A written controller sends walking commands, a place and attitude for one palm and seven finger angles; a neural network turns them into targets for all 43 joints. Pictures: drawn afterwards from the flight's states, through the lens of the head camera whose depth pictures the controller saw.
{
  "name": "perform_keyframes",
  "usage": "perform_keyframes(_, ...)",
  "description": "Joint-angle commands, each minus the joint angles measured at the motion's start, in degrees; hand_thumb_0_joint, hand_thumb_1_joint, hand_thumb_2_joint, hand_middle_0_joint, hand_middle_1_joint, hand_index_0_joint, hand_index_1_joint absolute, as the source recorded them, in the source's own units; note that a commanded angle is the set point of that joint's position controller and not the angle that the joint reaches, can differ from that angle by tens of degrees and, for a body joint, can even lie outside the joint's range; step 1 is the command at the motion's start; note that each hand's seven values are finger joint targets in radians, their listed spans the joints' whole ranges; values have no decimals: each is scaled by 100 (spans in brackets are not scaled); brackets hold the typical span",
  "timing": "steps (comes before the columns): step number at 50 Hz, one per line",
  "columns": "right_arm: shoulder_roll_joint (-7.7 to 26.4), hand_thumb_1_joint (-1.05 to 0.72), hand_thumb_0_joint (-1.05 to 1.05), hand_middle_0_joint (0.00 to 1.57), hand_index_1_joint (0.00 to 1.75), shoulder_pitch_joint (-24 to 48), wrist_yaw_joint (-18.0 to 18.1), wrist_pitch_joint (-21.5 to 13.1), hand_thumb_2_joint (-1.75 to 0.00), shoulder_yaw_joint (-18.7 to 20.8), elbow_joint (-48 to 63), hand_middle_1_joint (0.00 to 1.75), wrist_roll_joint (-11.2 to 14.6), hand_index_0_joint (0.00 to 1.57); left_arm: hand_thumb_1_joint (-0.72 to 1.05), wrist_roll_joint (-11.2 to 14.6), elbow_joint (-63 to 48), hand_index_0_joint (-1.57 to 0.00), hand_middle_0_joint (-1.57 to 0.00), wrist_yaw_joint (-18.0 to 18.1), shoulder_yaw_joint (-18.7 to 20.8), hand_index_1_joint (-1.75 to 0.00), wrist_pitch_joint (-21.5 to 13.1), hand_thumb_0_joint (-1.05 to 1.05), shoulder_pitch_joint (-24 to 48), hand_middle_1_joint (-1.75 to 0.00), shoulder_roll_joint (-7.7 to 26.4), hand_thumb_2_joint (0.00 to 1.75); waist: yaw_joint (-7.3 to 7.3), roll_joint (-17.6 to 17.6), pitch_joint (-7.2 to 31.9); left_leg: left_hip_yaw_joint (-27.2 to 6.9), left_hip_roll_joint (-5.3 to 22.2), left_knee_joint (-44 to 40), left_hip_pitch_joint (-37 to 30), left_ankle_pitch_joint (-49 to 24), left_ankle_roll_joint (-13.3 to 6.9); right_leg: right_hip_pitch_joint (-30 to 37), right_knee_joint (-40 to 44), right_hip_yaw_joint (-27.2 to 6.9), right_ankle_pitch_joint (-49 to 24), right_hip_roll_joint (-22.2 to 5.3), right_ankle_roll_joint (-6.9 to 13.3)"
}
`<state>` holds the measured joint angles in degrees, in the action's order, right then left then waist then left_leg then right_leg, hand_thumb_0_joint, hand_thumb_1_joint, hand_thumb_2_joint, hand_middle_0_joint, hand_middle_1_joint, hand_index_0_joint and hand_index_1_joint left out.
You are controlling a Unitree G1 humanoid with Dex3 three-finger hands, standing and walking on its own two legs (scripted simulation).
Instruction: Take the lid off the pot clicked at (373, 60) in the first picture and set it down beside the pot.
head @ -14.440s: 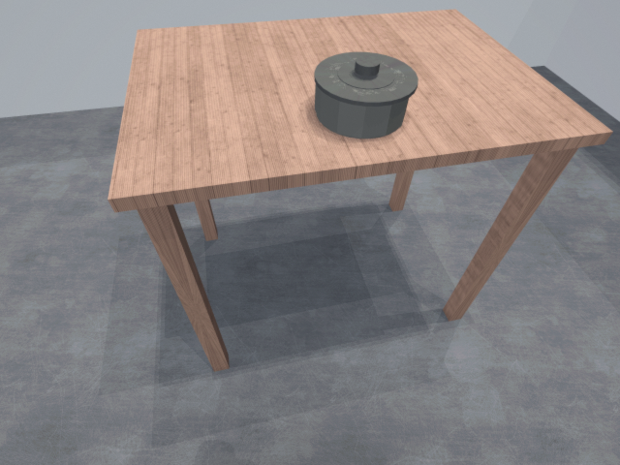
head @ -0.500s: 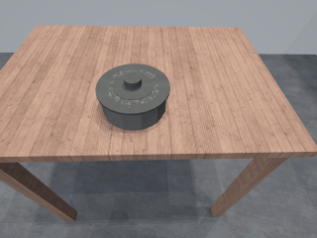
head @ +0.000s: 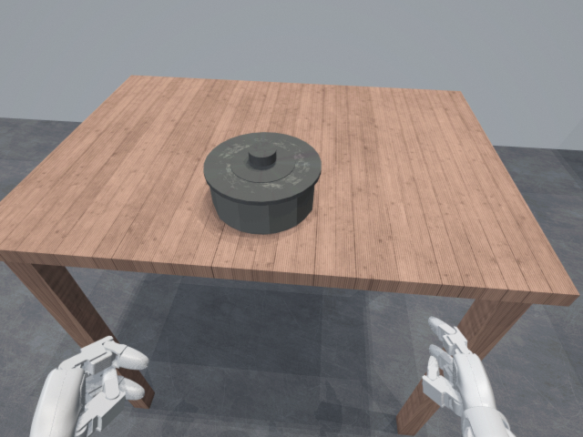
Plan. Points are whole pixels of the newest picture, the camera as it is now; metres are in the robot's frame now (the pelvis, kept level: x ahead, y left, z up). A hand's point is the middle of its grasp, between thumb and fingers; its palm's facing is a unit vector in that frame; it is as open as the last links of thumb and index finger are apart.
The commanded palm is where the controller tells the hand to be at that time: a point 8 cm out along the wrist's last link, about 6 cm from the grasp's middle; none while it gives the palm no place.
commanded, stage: lift the closed hand beside the body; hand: left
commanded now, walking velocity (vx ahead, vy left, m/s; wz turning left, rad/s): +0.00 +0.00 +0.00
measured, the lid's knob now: (262, 154) +0.50 +0.12 +0.15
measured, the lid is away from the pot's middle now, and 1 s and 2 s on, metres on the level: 0.00 0.00 0.00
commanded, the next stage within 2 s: raise the hand higher, near the body in 0.12 s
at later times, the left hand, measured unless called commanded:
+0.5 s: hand (120, 333) +0.18 +0.21 +0.13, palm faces +0.30 -0.82 -0.48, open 3.1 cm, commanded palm +0.12 +0.25 +0.16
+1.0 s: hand (103, 273) +0.21 +0.22 +0.20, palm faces +0.37 -0.82 -0.43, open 3.1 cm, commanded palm +0.15 +0.26 +0.21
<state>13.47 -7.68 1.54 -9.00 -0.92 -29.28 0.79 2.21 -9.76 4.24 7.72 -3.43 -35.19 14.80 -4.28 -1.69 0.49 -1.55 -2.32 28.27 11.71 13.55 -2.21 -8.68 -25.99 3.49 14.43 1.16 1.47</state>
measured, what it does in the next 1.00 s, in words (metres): stands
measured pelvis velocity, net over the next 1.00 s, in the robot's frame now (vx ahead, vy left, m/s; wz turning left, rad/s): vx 0.03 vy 0.00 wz -0.03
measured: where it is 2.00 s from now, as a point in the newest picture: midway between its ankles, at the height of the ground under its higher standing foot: outside the picture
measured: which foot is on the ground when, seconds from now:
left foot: down 0.00-1.00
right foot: down 0.00-1.00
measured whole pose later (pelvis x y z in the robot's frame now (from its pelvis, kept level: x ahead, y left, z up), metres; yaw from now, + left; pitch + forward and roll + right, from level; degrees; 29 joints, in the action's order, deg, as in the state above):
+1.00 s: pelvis +0.03 +0.00 +0.00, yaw -2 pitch -4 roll +0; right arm 11.0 -9.1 2.1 -9.3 -2.0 -35.4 0.8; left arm 3.5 -34.3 3.6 19.2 -8.4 -31.6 20.4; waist -5.0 -3.5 -0.3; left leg -0.2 -1.6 26.1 6.8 15.6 -1.8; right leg -4.4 -23.9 1.9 15.9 1.9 1.8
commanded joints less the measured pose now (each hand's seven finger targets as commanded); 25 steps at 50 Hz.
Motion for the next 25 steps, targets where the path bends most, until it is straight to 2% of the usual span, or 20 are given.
perform_keyframes(1, 447, -90, 0, 20, 30, 304, 151, -257, -90, 201, 682, 30, -52, 20, 90, 46, -1715, -130, -130, 28, 477, -150, -437, 0, 221, -150, 804, 90, 233, 166, -2, 31, 190, -492, -308, 184, 2, -546, 824, -248, 349, -127, -61)
perform_keyframes(2, 438, -90, 0, 20, 30, 356, 169, -253, -90, 194, 671, 30, -62, 20, 90, 62, -1784, -130, -130, 33, 579, -150, -449, 0, 217, -150, 879, 90, 203, 222, -114, 57, 177, -468, -292, 117, -5, -554, 902, -289, 374, -150, -66)
perform_keyframes(3, 442, -90, 0, 20, 30, 406, 170, -251, -90, 224, 632, 30, -48, 20, 90, 59, -1774, -130, -130, 69, 885, -150, -453, 0, 102, -150, 1100, 90, 181, 280, -78, 91, 174, -397, -336, 60, 4, -597, 968, -293, 404, -147, -67)
perform_keyframes(4, 380, -90, 0, 20, 30, 470, 189, -273, -90, 184, 650, 30, -52, 20, 90, 76, -1968, -130, -130, 44, 740, -150, -493, 0, 152, -150, 946, 90, 174, 109, -152, 111, 154, -411, -323, -4, 2, -556, 1001, -327, 356, -181, -67)
perform_keyframes(6, 356, -90, 0, 20, 30, 513, 218, -321, -90, 163, 624, 30, -54, 20, 90, 78, -2295, -130, -130, 39, 812, -150, -532, 0, 85, -150, 1031, 90, 113, -216, -97, 112, 176, -421, -459, -239, 7, -430, 977, -358, 120, -211, -54)
perform_keyframes(7, 344, -90, 0, 20, 30, 523, 221, -349, -90, 152, 599, 30, -63, 20, 90, 81, -2342, -130, -130, 49, 860, -150, -523, 0, -2, -150, 1068, 90, 78, -258, -71, 100, 192, -434, -482, -327, 5, -374, 946, -346, 6, -213, -56)
perform_keyframes(8, 357, -90, 0, 20, 30, 589, 203, -372, -90, 169, 588, 30, -51, 20, 90, 81, -2439, -130, -130, 66, 1027, -150, -521, 0, -159, -150, 1181, 90, 55, -141, -8, 103, 200, -378, -503, -388, 11, -374, 960, -355, -46, -190, -66)
perform_keyframes(9, 316, -90, 0, 20, 30, 591, 216, -401, -90, 157, 569, 30, -51, 20, 90, 83, -2571, -130, -130, 67, 1031, -150, -549, 0, -181, -150, 1160, 90, 47, -169, 38, 94, 212, -410, -488, -488, 14, -253, 931, -340, -152, -210, -63)
perform_keyframes(10, 327, -90, 0, 20, 30, 597, 240, -415, -90, 170, 563, 30, -36, 20, 90, 95, -2679, -130, -130, 85, 1165, -150, -552, 0, -221, -150, 1283, 90, 10, -198, 115, 105, 237, -406, -558, -573, 20, -198, 931, -376, -237, -219, -71)
perform_keyframes(13, 280, -90, 0, 20, 30, 681, 238, -413, -90, 228, 413, 30, -26, 20, 90, 88, -2250, -130, -130, 73, 1321, -150, -523, 0, -558, -150, 1207, 90, -7, 147, -147, 137, 251, -384, -502, -667, 12, -297, 965, -363, -341, -188, -107)
perform_keyframes(14, 260, -90, 0, 20, 30, 661, 238, -405, -90, 226, 406, 30, -16, 20, 90, 93, -2188, -130, -130, 28, 1169, -150, -550, 0, -601, -150, 1039, 90, 14, 245, -217, 147, 243, -406, -470, -666, -8, -292, 963, -337, -340, -206, -117)
perform_keyframes(16, 299, -90, 0, 20, 30, 678, 257, -390, -90, 271, 370, 30, -5, 20, 90, 92, -2154, -130, -130, -3, 1258, -150, -589, 0, -608, -150, 1113, 90, -6, 344, -190, 175, 243, -412, -498, -706, -38, -252, 969, -371, -404, -232, -155)
perform_keyframes(17, 326, -90, 0, 20, 30, 698, 280, -402, -90, 290, 390, 30, 6, 20, 90, 98, -2304, -130, -130, -1, 1340, -150, -622, 0, -494, -150, 1233, 90, -14, 344, -119, 201, 243, -390, -536, -706, -48, -245, 1003, -442, -397, -265, -180)
perform_keyframes(18, 346, -90, 0, 20, 30, 729, 275, -426, -90, 310, 390, 30, 20, 20, 90, 119, -2481, -130, -130, 35, 1599, -150, -664, 0, -507, -150, 1449, 90, -42, 275, -31, 200, 257, -344, -576, -751, -31, -227, 1003, -458, -454, -256, -174)
perform_keyframes(19, 322, -90, 0, 20, 30, 729, 289, -473, -90, 283, 436, 30, 7, 20, 90, 109, -2764, -130, -130, 30, 1442, -150, -726, 0, -462, -150, 1340, 90, -23, 122, 137, 216, 242, -352, -647, -812, -48, -149, 975, -457, -576, -290, -182)
perform_keyframes(20, 363, -90, 0, 20, 30, 692, 317, -516, -90, 294, 454, 30, 19, 20, 90, 107, -3027, -130, -130, 92, 1643, -150, -751, 0, -363, -150, 1582, 90, -65, -57, 336, 209, 266, -344, -736, -957, -27, -34, 908, -479, -808, -302, -176)
perform_keyframes(21, 325, -90, 0, 20, 30, 652, 317, -543, -90, 270, 395, 30, -6, 20, 90, 91, -3044, -130, -130, 102, 1522, -150, -754, 0, -455, -150, 1412, 90, -49, -213, 413, 215, 254, -349, -815, -1110, -31, 22, 829, -420, -1063, -285, -172)
perform_keyframes(23, 331, -90, 0, 20, 30, 659, 292, -537, -90, 300, 339, 30, 15, 20, 90, 100, -2931, -130, -130, 124, 1647, -150, -715, 0, -531, -150, 1452, 90, -43, -63, 353, 220, 272, -312, -825, -1231, -25, -24, 794, -408, -1275, -249, -174)
perform_keyframes(24, 291, -90, 0, 20, 30, 640, 295, -527, -90, 302, 294, 30, 7, 20, 90, 90, -2817, -130, -130, 110, 1562, -150, -727, 0, -536, -150, 1347, 90, -19, 111, 253, 218, 266, -337, -794, -1257, -37, -35, 785, -356, -1333, -249, -174)
perform_keyframes(25, 306, -90, 0, 20, 30, 649, 302, -501, -90, 326, 289, 30, 28, 20, 90, 102, -2710, -130, -130, 103, 1618, -150, -710, 0, -596, -150, 1355, 90, -37, 105, 183, 217, 285, -352, -784, -1313, -35, -30, 767, -376, -1453, -260, -176)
